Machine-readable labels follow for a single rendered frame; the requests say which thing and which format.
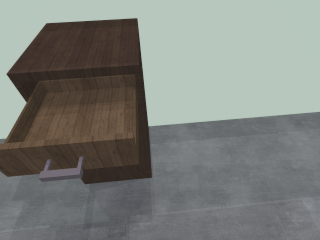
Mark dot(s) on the drawer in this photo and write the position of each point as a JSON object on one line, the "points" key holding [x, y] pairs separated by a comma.
{"points": [[65, 119]]}

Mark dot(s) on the handle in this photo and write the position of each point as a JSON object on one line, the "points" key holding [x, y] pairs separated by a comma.
{"points": [[61, 174]]}

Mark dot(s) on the cabinet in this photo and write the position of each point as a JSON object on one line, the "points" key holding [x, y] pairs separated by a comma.
{"points": [[85, 49]]}

